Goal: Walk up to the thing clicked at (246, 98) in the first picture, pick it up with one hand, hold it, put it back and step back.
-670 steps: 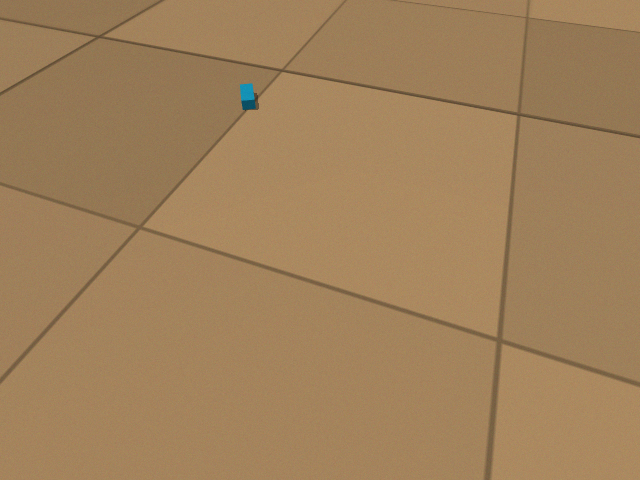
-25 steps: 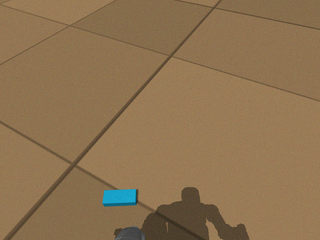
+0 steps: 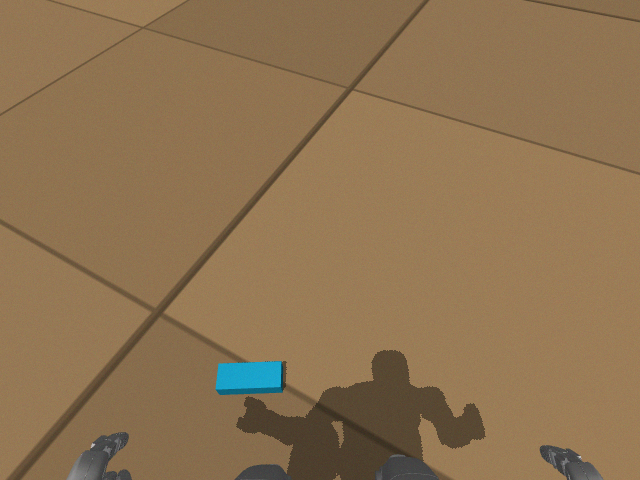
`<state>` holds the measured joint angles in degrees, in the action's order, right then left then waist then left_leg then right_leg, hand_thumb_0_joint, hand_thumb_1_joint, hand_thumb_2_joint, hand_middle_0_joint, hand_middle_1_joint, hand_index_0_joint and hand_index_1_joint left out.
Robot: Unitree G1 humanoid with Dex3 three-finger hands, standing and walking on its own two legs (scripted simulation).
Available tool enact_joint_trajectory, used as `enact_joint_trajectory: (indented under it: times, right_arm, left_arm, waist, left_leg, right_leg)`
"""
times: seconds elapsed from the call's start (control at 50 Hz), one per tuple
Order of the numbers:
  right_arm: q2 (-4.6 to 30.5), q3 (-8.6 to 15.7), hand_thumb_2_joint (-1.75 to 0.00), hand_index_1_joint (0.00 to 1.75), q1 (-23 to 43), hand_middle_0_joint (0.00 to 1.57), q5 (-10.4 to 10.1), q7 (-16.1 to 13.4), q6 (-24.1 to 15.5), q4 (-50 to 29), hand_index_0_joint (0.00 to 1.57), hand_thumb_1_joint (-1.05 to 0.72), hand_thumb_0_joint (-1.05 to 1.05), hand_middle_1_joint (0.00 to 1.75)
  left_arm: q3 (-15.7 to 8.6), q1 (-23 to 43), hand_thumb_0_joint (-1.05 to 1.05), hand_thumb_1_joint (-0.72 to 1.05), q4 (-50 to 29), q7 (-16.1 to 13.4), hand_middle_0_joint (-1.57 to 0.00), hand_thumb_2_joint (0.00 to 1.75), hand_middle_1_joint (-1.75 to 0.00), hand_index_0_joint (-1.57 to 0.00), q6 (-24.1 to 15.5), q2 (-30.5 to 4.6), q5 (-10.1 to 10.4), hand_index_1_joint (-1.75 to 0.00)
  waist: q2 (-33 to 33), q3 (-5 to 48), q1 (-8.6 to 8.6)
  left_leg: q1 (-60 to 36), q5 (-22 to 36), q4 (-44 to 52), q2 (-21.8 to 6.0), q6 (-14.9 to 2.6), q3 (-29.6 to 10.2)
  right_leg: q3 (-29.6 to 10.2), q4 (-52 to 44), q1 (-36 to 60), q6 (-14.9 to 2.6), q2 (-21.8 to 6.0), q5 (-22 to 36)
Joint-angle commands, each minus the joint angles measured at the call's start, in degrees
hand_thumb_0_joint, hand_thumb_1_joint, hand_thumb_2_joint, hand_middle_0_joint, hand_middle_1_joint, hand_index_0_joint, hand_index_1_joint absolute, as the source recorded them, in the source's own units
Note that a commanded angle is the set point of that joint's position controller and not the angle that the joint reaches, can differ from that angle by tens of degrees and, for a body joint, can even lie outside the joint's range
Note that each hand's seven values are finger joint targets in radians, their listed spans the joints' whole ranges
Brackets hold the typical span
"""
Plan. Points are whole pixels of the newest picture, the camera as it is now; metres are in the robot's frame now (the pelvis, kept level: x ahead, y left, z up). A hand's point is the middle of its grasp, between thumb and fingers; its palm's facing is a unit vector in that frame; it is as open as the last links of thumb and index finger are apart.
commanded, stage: walk up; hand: left
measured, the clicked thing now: (250, 378) +0.45 +0.23 -0.72
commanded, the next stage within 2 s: stand in 0.70 s
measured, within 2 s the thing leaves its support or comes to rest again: neither
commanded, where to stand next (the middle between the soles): +0.06 -0.03 m, yaw -1 degrees
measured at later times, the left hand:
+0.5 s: hand out of the picture +0.06 +0.24 -0.13, palm faces +0.03 -0.95 -0.32, open 7.4 cm
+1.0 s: hand out of the picture +0.10 +0.23 -0.12, palm faces +0.02 -0.94 -0.33, open 7.4 cm
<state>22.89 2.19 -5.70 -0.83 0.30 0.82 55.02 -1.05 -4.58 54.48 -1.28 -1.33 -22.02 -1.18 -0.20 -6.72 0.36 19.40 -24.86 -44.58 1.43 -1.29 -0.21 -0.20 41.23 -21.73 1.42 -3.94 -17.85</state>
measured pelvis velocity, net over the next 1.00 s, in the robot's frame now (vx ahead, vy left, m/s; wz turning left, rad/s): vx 0.01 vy -0.02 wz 0.02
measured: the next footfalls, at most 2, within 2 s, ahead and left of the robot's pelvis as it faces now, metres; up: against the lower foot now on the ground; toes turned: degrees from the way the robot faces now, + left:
left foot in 0.02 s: +0.04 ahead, +0.12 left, +0.00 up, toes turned +0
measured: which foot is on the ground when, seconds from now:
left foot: up 0.00-0.00, down 0.02-1.00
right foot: down 0.00-1.00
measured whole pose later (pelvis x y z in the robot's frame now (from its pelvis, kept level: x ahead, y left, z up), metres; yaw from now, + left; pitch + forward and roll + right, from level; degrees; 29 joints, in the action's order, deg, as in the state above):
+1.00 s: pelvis +0.01 -0.02 +0.03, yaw +1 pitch -3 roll +0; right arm 19.9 0.2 -4.8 0.7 0.3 -0.3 65.7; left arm -1.2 -3.2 66.1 0.7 -1.2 -19.6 -0.6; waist -0.2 -3.0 0.1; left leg 5.6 -11.3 -19.3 -1.9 2.3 -1.7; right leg 1.2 19.7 -9.1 0.2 -0.7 -8.1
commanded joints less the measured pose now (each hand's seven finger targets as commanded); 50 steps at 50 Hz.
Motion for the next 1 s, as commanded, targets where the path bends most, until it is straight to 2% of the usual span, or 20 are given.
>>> enact_joint_trajectory:
  times: [0.0,0.02,0.04,0.06,0.08,0.1,0.12,0.14,0.16,0.18,0.22,0.3,0.34,0.54,0.62,0.66,0.7,0.76,0.9,0.98]
  right_arm:
    - [10.34,2.5,-0.9,0.3,-6.03,0.2,2.36,-0.89,-3.25,0.81,0.2,-0.9,0.0,0.3]
    - [15.39,2.98,-0.9,0.3,-1.36,0.2,2.44,-0.86,-3.75,-0.84,0.2,-0.9,0.0,0.3]
    - [16.94,3.22,-0.9,0.3,1.47,0.2,1.59,-0.67,-3.77,-0.89,0.2,-0.9,0.0,0.3]
    - [14.71,2.47,-0.9,0.3,3.9,0.2,1.67,-0.65,-4.02,-1.18,0.2,-0.9,0.0,0.3]
    - [12.98,1.52,-0.9,0.3,4.24,0.2,1.59,-0.75,-4.2,-0.55,0.2,-0.9,0.0,0.3]
    - [12.18,1.07,-0.9,0.3,3.94,0.2,1.3,-0.76,-4.2,0.04,0.2,-0.9,0.0,0.3]
    - [11.82,0.84,-0.9,0.3,2.6,0.2,0.95,-0.76,-4.18,0.97,0.2,-0.9,0.0,0.3]
    - [11.38,0.46,-0.9,0.3,2.01,0.2,0.7,-0.56,-3.99,1.71,0.2,-0.9,0.0,0.3]
    - [11.14,0.43,-0.9,0.3,2.14,0.2,0.92,-0.51,-3.78,2.17,0.2,-0.9,0.0,0.3]
    - [11.38,0.43,-0.9,0.3,2.5,0.2,1.15,-0.54,-3.65,2.77,0.2,-0.9,0.0,0.3]
    - [11.9,0.37,-0.9,0.3,4.53,0.2,1.45,-0.53,-3.54,3.56,0.2,-0.9,0.0,0.3]
    - [10.76,-0.29,-0.9,0.3,3.99,0.2,0.97,-0.55,-3.8,5.07,0.2,-0.9,0.0,0.3]
    - [10.35,-0.33,-0.9,0.3,3.68,0.2,0.78,-0.58,-3.71,5.88,0.2,-0.9,0.0,0.3]
    - [9.57,-0.06,-0.9,0.3,3.77,0.2,0.85,-0.55,-2.89,7.7,0.2,-0.9,0.0,0.3]
    - [9.39,0.04,-0.9,0.3,3.3,0.2,1.08,-0.62,-2.87,8.34,0.2,-0.9,0.0,0.3]
    - [9.52,0.04,-0.9,0.3,3.78,0.2,1.14,-0.65,-2.89,8.24,0.2,-0.9,0.0,0.3]
    - [9.08,0.07,-0.9,0.3,4.5,0.2,1.63,-0.61,-2.94,7.02,0.2,-0.9,0.0,0.3]
    - [9.0,-0.03,-0.9,0.3,4.5,0.2,1.34,-0.61,-2.91,7.01,0.2,-0.9,0.0,0.3]
    - [9.34,0.1,-0.9,0.3,4.29,0.2,1.32,-0.56,-2.45,7.08,0.2,-0.9,0.0,0.3]
    - [8.89,0.0,-0.9,0.3,2.89,0.2,1.43,-0.43,-2.57,7.18,0.2,-0.9,0.0,0.3]
  left_arm:
    - [-1.79,0.74,0.0,0.9,-3.66,0.17,-0.2,0.9,-0.3,-0.2,0.72,-8.87,0.69,-0.3]
    - [-1.52,-1.01,0.0,0.9,-2.93,0.3,-0.2,0.9,-0.3,-0.2,1.25,-8.21,1.13,-0.3]
    - [-2.69,1.14,0.0,0.9,-1.11,0.0,-0.2,0.9,-0.3,-0.2,1.03,-12.11,0.49,-0.3]
    - [-2.7,1.13,0.0,0.9,-0.62,0.47,-0.2,0.9,-0.3,-0.2,0.77,-12.18,0.6,-0.3]
    - [-2.47,1.07,0.0,0.9,0.04,0.83,-0.2,0.9,-0.3,-0.2,0.35,-10.6,0.89,-0.3]
    - [-2.47,0.86,0.0,0.9,1.04,1.01,-0.2,0.9,-0.3,-0.2,-0.12,-10.63,1.15,-0.3]
    - [-2.58,1.35,0.0,0.9,1.3,1.09,-0.2,0.9,-0.3,-0.2,-0.29,-11.57,1.15,-0.3]
    - [-2.42,1.5,0.0,0.9,1.81,1.26,-0.2,0.9,-0.3,-0.2,-0.33,-11.72,1.19,-0.3]
    - [-2.06,2.99,0.0,0.9,2.06,1.47,-0.2,0.9,-0.3,-0.2,-0.19,-11.74,1.07,-0.3]
    - [-1.89,4.06,0.0,0.9,2.24,1.67,-0.2,0.9,-0.3,-0.2,0.06,-11.31,1.1,-0.3]
    - [-1.65,3.39,0.0,0.9,3.95,1.8,-0.2,0.9,-0.3,-0.2,0.24,-10.71,1.4,-0.3]
    - [-1.7,3.31,0.0,0.9,6.42,1.83,-0.2,0.9,-0.3,-0.2,-0.28,-10.8,1.28,-0.3]
    - [-1.63,3.4,0.0,0.9,7.41,1.8,-0.2,0.9,-0.3,-0.2,-0.43,-10.87,1.41,-0.3]
    - [-2.28,3.9,0.0,0.9,9.64,1.61,-0.2,0.9,-0.3,-0.2,-0.48,-10.42,0.78,-0.3]
    - [-2.49,4.61,0.0,0.9,9.6,1.57,-0.2,0.9,-0.3,-0.2,-0.45,-10.15,0.85,-0.3]
    - [-2.6,4.31,0.0,0.9,9.56,1.54,-0.2,0.9,-0.3,-0.2,-0.42,-10.12,0.77,-0.3]
    - [-2.33,3.16,0.0,0.9,9.0,1.3,-0.2,0.9,-0.3,-0.2,-1.01,-10.29,0.88,-0.3]
    - [-2.35,3.34,0.0,0.9,8.56,1.13,-0.2,0.9,-0.3,-0.2,-1.07,-10.4,0.93,-0.3]
    - [-2.26,3.87,0.0,0.9,8.4,1.18,-0.2,0.9,-0.3,-0.2,-0.76,-10.43,0.86,-0.3]
    - [-2.31,4.08,0.0,0.9,7.93,1.25,-0.2,0.9,-0.3,-0.2,-0.78,-10.65,0.94,-0.3]
  waist:
    - [0.18,12.33,0.54]
    - [-6.19,9.51,-1.49]
    - [-5.65,7.26,-0.31]
    - [-2.95,6.47,-1.95]
    - [-2.47,7.53,-2.27]
    - [-4.29,8.54,-2.29]
    - [-4.72,9.02,-1.5]
    - [-4.71,10.09,-1.12]
    - [-4.39,9.09,-0.45]
    - [-4.29,7.58,-0.53]
    - [-4.96,5.92,-1.46]
    - [-2.42,7.54,-0.96]
    - [-0.92,7.37,-0.57]
    - [2.42,7.87,-0.08]
    - [2.22,7.49,0.0]
    - [1.34,8.32,-0.13]
    - [0.12,9.87,-0.46]
    - [-0.01,11.58,-0.49]
    - [0.37,8.17,-0.56]
    - [0.06,8.0,-0.32]
  left_leg:
    - [-14.99,11.87,24.89,-8.38,-1.81,-12.81]
    - [-11.28,9.48,25.86,-19.39,-7.74,-26.19]
    - [-2.11,8.68,25.08,-21.15,-11.16,-26.84]
    - [-0.76,12.11,22.51,-17.04,-9.31,-19.85]
    - [-3.55,17.42,19.77,-12.93,-6.05,-12.97]
    - [-2.77,22.16,17.88,-10.57,-3.19,-9.39]
    - [-1.27,20.1,18.49,-8.96,-1.68,-7.95]
    - [-1.63,13.24,20.67,-8.61,-1.2,-8.28]
    - [-1.24,6.46,23.79,-8.25,-0.96,-8.6]
    - [-1.18,2.27,25.92,-8.55,-0.85,-9.26]
    - [-1.15,0.37,27.44,-9.01,-0.94,-9.8]
    - [-5.4,10.67,26.5,-8.13,-0.28,-7.13]
    - [-7.98,12.88,26.32,-7.62,-0.07,-6.03]
    - [-11.89,14.87,26.49,-7.45,0.12,-4.5]
    - [-11.56,16.16,27.02,-7.32,0.53,-4.53]
    - [-11.58,17.04,27.08,-7.66,0.42,-4.55]
    - [-12.58,23.9,27.01,-8.62,0.81,-5.53]
    - [-12.98,26.07,27.36,-8.69,1.05,-5.15]
    - [-10.79,17.97,28.92,-8.41,1.1,-5.31]
    - [-10.16,17.9,29.59,-8.5,1.1,-5.41]
  right_leg:
    - [-4.15,3.53,-1.83,-4.38,-2.56,8.03]
    - [-1.29,2.15,-6.71,-1.99,1.76,-8.44]
    - [-3.42,2.52,0.47,-2.17,-0.56,-11.99]
    - [-3.36,-0.61,4.45,-2.65,-0.44,-8.73]
    - [-2.75,-7.65,6.06,-3.01,-0.01,-0.8]
    - [-3.15,-10.99,10.31,-3.25,-0.49,7.78]
    - [-4.13,-12.15,12.97,-3.68,-0.85,11.51]
    - [-5.04,-12.86,14.02,-4.14,-1.62,8.88]
    - [-4.83,-13.46,13.09,-4.1,-1.85,5.27]
    - [-4.65,-14.27,12.24,-3.83,-1.47,2.18]
    - [-3.75,-16.65,12.21,-3.48,-0.92,1.44]
    - [-4.78,-20.42,14.02,-3.37,-2.62,8.6]
    - [-5.25,-22.01,12.99,-3.13,-3.15,9.23]
    - [-5.45,-26.29,12.05,-2.63,-3.88,5.56]
    - [-5.51,-26.73,12.38,-2.54,-3.9,5.96]
    - [-5.07,-26.39,13.59,-2.59,-3.88,7.58]
    - [-4.87,-23.9,16.1,-2.28,-3.87,18.89]
    - [-4.27,-22.92,18.4,-2.27,-3.78,22.07]
    - [-4.55,-25.14,16.5,-1.98,-3.37,12.42]
    - [-4.61,-24.74,17.15,-2.26,-3.38,12.29]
